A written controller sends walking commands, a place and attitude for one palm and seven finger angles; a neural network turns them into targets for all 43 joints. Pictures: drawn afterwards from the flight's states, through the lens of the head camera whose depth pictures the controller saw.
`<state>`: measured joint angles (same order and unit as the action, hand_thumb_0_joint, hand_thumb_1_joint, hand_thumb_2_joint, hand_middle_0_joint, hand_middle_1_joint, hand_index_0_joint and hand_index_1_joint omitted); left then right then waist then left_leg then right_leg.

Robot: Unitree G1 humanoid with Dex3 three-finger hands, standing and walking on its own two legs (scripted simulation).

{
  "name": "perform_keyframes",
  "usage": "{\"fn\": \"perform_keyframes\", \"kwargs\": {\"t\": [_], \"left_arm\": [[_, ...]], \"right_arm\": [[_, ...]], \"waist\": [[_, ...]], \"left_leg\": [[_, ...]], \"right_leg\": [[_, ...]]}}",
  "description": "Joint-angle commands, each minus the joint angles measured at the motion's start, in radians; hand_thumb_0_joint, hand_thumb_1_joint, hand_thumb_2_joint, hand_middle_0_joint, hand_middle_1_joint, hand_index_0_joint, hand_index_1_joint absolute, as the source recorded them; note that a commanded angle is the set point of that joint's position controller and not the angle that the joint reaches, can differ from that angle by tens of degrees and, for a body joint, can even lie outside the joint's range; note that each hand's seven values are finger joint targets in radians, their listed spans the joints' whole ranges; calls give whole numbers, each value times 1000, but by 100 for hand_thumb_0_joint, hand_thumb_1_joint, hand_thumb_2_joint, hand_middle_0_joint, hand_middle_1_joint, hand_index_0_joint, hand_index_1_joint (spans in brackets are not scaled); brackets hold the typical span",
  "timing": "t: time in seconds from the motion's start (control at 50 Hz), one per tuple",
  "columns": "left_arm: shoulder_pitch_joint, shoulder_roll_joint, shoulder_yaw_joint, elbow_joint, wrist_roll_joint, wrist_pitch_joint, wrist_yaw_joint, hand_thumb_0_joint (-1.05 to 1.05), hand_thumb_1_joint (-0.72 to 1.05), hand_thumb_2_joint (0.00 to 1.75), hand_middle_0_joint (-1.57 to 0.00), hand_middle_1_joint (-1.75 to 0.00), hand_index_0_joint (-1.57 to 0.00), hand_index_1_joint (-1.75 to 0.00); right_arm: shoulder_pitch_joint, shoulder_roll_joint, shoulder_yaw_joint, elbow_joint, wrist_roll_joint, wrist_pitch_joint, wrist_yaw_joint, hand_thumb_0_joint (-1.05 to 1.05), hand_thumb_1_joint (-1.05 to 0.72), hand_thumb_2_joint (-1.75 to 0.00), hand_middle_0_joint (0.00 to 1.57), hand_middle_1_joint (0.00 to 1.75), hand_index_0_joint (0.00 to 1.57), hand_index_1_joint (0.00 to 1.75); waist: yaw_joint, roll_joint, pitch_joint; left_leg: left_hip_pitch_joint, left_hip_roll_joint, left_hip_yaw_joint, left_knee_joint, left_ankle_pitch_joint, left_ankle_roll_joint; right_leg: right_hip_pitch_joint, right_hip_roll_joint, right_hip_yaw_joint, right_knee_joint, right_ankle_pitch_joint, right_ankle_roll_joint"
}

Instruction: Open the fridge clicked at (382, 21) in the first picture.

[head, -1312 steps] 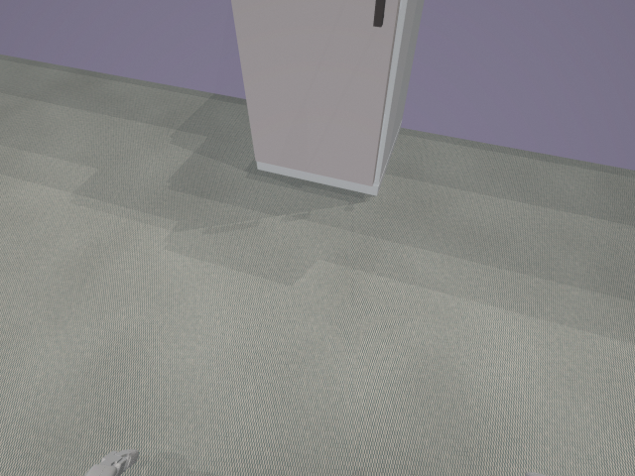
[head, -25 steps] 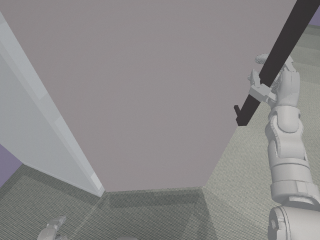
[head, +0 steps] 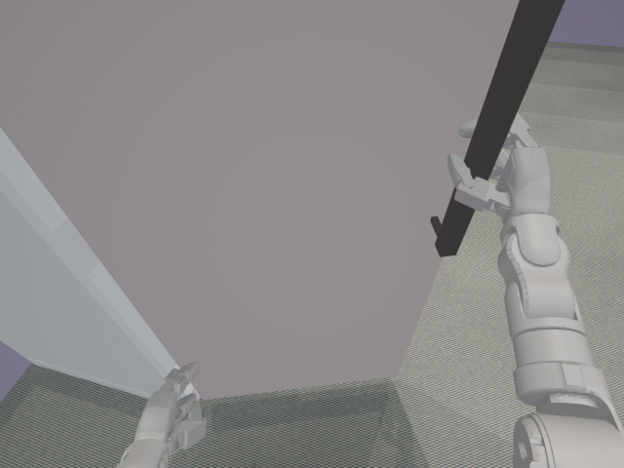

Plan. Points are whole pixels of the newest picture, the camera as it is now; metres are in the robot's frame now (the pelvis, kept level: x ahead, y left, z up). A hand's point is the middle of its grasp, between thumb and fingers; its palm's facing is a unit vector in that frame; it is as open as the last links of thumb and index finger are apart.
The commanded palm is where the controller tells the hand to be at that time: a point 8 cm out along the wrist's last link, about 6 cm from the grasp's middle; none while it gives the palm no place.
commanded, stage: loosen the grip on the handle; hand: right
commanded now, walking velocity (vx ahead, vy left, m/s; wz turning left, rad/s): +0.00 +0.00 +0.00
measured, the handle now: (474, 141) +0.45 -0.18 +0.20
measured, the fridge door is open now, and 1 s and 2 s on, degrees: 68 69 69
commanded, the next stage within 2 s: slip the hand off the handle in 0.48 s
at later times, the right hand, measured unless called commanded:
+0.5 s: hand (461, 196) +0.39 -0.16 +0.16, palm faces +0.14 +0.98 -0.12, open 14.3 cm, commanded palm +0.36 -0.21 +0.17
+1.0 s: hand (519, 207) +0.38 -0.22 +0.16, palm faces +0.18 +0.98 -0.13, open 14.7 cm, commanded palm +0.35 -0.27 +0.16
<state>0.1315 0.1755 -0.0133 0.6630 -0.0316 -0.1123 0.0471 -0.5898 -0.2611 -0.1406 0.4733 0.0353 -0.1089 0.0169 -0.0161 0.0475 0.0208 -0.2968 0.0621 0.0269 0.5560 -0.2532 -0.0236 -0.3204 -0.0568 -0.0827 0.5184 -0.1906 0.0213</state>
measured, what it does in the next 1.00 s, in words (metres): stands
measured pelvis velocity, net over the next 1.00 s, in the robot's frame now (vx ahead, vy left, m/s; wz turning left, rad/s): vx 0.04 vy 0.00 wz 0.03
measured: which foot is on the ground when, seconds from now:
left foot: down 0.00-1.00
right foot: down 0.00-1.00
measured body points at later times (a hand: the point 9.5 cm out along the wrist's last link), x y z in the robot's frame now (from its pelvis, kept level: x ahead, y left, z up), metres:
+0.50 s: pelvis -0.01 +0.02 -0.01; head +0.00 +0.02 +0.44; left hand +0.07 +0.28 -0.12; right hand +0.38 -0.21 +0.17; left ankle +0.02 +0.14 -0.73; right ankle +0.05 -0.12 -0.73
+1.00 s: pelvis +0.04 +0.00 -0.01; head +0.04 +0.00 +0.44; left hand +0.20 +0.24 -0.09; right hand +0.36 -0.28 +0.17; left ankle +0.02 +0.14 -0.73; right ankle +0.05 -0.12 -0.73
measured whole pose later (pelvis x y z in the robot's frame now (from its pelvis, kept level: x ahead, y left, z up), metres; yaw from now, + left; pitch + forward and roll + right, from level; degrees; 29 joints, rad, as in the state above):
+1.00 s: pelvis +0.04 +0.00 -0.01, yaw +2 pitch +3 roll +1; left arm 0.22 0.23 -0.02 0.65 -0.03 -0.14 0.07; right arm -0.26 -0.33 -0.29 0.26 0.15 -0.25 0.12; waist -0.04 -0.01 -0.06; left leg -0.34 0.03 0.01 0.63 -0.34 -0.03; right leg -0.39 -0.03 0.02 0.67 -0.33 0.01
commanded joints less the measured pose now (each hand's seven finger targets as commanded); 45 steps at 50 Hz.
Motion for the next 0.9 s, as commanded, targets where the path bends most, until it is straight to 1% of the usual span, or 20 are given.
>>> {"fn": "perform_keyframes", "kwargs": {"t": [0.0, 0.04, 0.08, 0.1, 0.14, 0.18, 0.22, 0.26, 0.28, 0.3, 0.36, 0.42, 0.44, 0.54, 0.56, 0.64, 0.7, 0.72, 0.84, 0.88], "left_arm": [[32, 173, 49, -109, 11, -65, -2, 0, 90, 90, -20, -30, -20, -30], [46, 172, 49, -118, 9, -76, -13, 0, 90, 90, -20, -30, -20, -30], [47, 184, 50, -128, 7, -85, -19, 0, 90, 90, -20, -30, -20, -30], [43, 192, 52, -128, 9, -90, -17, 0, 90, 90, -20, -30, -20, -30], [43, 199, 53, -124, 10, -95, -11, 0, 90, 90, -20, -30, -20, -30], [57, 194, 55, -117, 5, -104, -8, 0, 90, 90, -20, -30, -20, -30], [66, 198, 56, -104, -2, -112, 0, 0, 90, 90, -20, -30, -20, -30], [82, 213, 55, -82, -6, -110, 12, 0, 90, 90, -20, -30, -20, -30], [74, 212, 61, -95, -4, -109, 13, 0, 90, 90, -20, -30, -20, -30], [54, 208, 51, -106, -2, -108, 15, 0, 90, 90, -20, -30, -20, -30], [55, 203, 51, -97, -3, -120, 20, 0, 90, 90, -20, -30, -20, -30], [49, 208, 51, -100, 1, -127, 24, 0, 90, 90, -20, -30, -20, -30], [48, 211, 52, -96, 5, -126, 27, 0, 90, 90, -20, -30, -20, -30], [50, 204, 50, -109, 13, -116, 25, 0, 90, 90, -20, -30, -20, -30], [73, 203, 49, -96, 13, -111, 25, 0, 90, 90, -20, -30, -20, -30], [73, 203, 58, -117, 21, -93, 22, 0, 90, 90, -20, -30, -20, -30], [67, 191, 56, -137, 16, -88, 15, 0, 90, 90, -20, -30, -20, -30], [64, 189, 55, -137, 15, -88, 14, 0, 90, 90, -20, -30, -20, -30], [67, 193, 52, -134, 9, -79, 23, 0, 90, 90, -20, -30, -20, -30], [71, 195, 51, -135, 5, -77, 29, 0, 90, 90, -20, -30, -20, -30]], "right_arm": [[-317, -116, -125, -200, 94, -114, -23, 0, -17, -55, 45, 140, 45, 140], [-366, -90, -54, -188, 25, -183, -59, 0, 7, -43, 45, 140, 45, 140], [-362, -123, -45, -119, -11, -240, -91, 0, 31, -32, 45, 140, 45, 140], [-384, -161, -61, -118, -20, -271, -100, 0, 43, -26, 44, 138, 44, 138], [-436, -213, -77, -118, -34, -314, -103, 0, 55, -20, 41, 135, 41, 135], [-475, -181, -16, -124, -36, -330, -80, 0, 55, -20, 38, 132, 38, 132], [-492, -166, 7, -104, -16, -321, -58, 0, 55, -20, 36, 128, 36, 128], [-484, -230, -50, -44, 15, -303, -48, 0, 55, -20, 33, 125, 33, 125], [-355, -312, -144, -62, 27, -300, -44, 0, 55, -20, 32, 123, 32, 123], [-355, -278, -98, -104, 32, -298, -32, 0, 55, -20, 30, 122, 30, 122], [-359, -228, -83, -151, 73, -312, -16, 0, 55, -20, 26, 117, 26, 117], [-267, -247, -126, -182, 105, -312, -9, 0, 55, -20, 25, 115, 25, 115], [-232, -283, -168, -178, 105, -311, -14, 0, 55, -20, 25, 115, 25, 115], [-179, -291, -185, -276, 88, -290, -27, 0, 55, -20, 25, 115, 25, 115], [-156, -264, -172, -202, 85, -277, -29, 0, 55, -20, 25, 115, 25, 115], [-61, -334, -265, -319, 87, -267, -24, 0, 55, -20, 25, 115, 25, 115], [-25, -268, -218, -397, 98, -258, 0, 0, 55, -20, 25, 115, 25, 115], [-54, -249, -192, -421, 96, -260, 9, 0, 55, -20, 25, 115, 25, 115], [-39, -231, -161, -464, 109, -236, 71, 0, 55, -20, 25, 115, 25, 115], [-11, -234, -169, -436, 124, -213, 92, 0, 55, -20, 25, 115, 25, 115]], "waist": [[6, -221, -382], [47, -52, -233], [53, 53, -159], [56, 68, -153], [52, 4, -177], [56, -70, -240], [63, -89, -258], [64, -34, -255], [16, -27, -279], [25, -29, -289], [31, -20, -280], [15, -2, -253], [2, 4, -241], [-3, -56, -273], [19, -7, -246], [-25, -42, -366], [-22, -67, -397], [-7, -80, -383], [21, -113, -320], [17, -105, -321]], "left_leg": [[-15, -54, 34, -52, 153, 47], [-66, -58, 37, -62, 53, 40], [-120, -60, 27, -66, -89, 32], [-130, -59, 15, -72, -139, 30], [-129, -54, -5, -68, -179, 35], [-123, -56, -16, -60, -178, 39], [-131, -59, -21, -64, -197, 39], [-113, -56, -35, -91, -246, 33], [-58, -52, -49, -102, -267, 34], [-46, -47, -56, -108, -271, 29], [-48, -55, -51, -105, -238, 32], [-37, -53, -59, -108, -218, 30], [-25, -52, -65, -109, -202, 31], [-7, -59, -41, -62, -9, 32], [-23, -63, -32, -54, 34, 27], [65, -65, -20, -1, 220, 32], [69, -70, -5, 20, 303, 34], [46, -73, -1, 20, 298, 33], [-13, -81, 12, 21, 294, 38], [-23, -82, 15, 19, 274, 38]], "right_leg": [[278, 21, 52, -27, 155, 20], [129, 12, 60, -39, -16, -9], [47, 10, 66, -59, -191, -21], [28, 15, 62, -57, -242, -26], [25, 26, 50, -42, -274, -29], [51, 36, 38, -31, -275, -28], [55, 41, 45, -25, -303, -27], [17, 47, 46, -17, -312, -29], [-2, 53, 33, -13, -280, -33], [-11, 63, 23, -9, -266, -39], [-3, 54, 43, -8, -241, -43], [-18, 58, 42, 2, -206, -44], [-28, 55, 43, 6, -185, -47], [15, 54, 35, 23, -41, -50], [-1, 54, 34, 30, -22, -49], [40, 57, 28, 48, 119, -46], [74, 56, 27, 58, 196, -37], [86, 54, 29, 61, 198, -37], [115, 45, 52, 78, 234, -34], [115, 45, 62, 77, 219, -31]]}}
